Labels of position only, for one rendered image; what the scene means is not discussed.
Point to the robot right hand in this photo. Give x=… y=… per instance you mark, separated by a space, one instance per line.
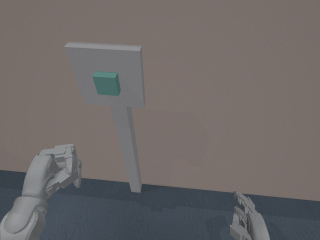
x=253 y=225

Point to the button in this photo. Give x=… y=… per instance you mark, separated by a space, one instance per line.
x=107 y=83

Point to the panel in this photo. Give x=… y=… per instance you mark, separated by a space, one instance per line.
x=126 y=60

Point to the robot left hand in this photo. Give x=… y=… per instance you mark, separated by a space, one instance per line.
x=38 y=179

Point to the robot left forearm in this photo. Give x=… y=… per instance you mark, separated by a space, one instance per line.
x=26 y=220

